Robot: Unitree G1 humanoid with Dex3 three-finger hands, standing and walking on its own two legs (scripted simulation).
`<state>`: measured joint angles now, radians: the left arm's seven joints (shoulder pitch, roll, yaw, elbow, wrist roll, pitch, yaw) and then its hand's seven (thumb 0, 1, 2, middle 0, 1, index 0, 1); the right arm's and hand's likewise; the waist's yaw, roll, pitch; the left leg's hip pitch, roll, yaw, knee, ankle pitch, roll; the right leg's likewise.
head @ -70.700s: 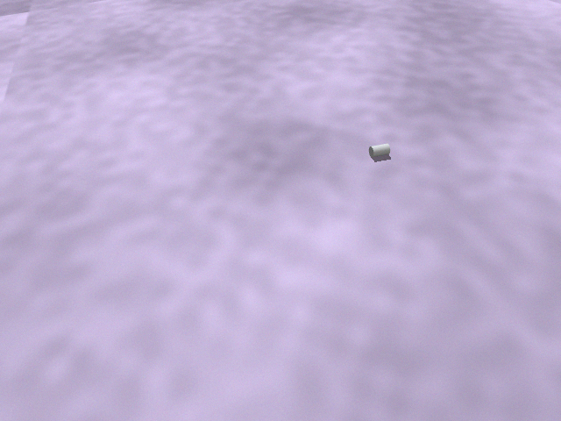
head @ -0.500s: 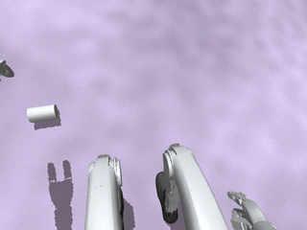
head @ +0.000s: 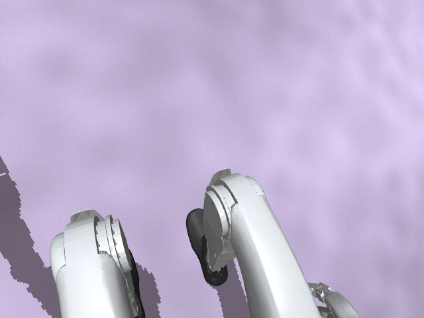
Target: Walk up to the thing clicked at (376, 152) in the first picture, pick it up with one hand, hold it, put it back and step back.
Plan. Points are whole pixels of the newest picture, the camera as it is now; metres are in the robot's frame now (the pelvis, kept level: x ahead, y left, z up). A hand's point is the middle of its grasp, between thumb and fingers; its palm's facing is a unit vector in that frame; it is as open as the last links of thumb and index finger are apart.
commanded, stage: go down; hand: left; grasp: from above
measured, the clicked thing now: out of the picture +0.51 +0.42 -0.32
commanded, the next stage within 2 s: withdraw in 0.02 s
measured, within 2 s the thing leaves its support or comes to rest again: neither
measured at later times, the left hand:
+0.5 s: hand out of the picture +0.47 +0.42 +0.00, palm faces -0.44 -0.12 -0.89, open 13.0 cm
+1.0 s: hand out of the picture +0.47 +0.45 +0.13, palm faces -0.43 -0.13 -0.89, open 12.5 cm
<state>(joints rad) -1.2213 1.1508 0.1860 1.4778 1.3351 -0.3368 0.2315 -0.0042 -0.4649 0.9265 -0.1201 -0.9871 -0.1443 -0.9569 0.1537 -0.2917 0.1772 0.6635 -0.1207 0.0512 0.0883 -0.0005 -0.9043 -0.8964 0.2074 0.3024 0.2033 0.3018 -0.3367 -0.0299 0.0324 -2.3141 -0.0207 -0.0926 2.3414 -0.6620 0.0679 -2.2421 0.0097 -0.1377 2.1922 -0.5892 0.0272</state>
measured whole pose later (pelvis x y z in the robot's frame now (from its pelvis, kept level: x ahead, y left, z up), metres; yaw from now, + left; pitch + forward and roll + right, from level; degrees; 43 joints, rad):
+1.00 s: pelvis +0.00 +0.01 +0.14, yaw +2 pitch +34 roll -10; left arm -1.06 1.17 0.16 1.25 1.10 -0.41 -0.17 0.00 -0.25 0.75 -0.33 -0.79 -0.34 -0.78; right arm 0.20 -0.26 0.14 0.65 -0.05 0.14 0.00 0.00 -0.91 -0.90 0.21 0.30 0.20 0.30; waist -0.23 0.03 -0.09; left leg -1.86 0.00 -0.07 1.89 -0.63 0.07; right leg -1.81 0.04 -0.09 1.74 -0.54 0.03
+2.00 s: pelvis +0.00 +0.00 +0.00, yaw -2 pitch +34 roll -15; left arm -1.05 1.16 0.20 1.31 1.24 -0.33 0.09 0.00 -0.35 0.79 -0.16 -0.97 -0.21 -0.91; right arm 0.16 -0.31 0.19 0.57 -0.13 0.10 0.12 0.00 -0.91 -0.90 0.21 0.30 0.20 0.30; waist -0.30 -0.02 0.06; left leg -2.28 -0.03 -0.14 2.36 -0.70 0.06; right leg -2.19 0.02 -0.18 2.18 -0.61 0.03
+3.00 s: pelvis -0.01 +0.00 -0.03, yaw -5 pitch +28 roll -16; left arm -1.08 1.32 0.21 1.53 1.31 -0.44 0.29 0.00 -0.39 0.83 -0.15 -0.92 -0.18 -0.89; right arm 0.09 -0.36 0.34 0.54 -0.20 0.02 0.12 0.00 -0.90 -0.90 0.21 0.30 0.20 0.30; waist -0.37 -0.15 0.20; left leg -2.31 0.00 -0.20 2.49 -0.70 0.06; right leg -2.22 0.05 -0.23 2.26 -0.57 0.03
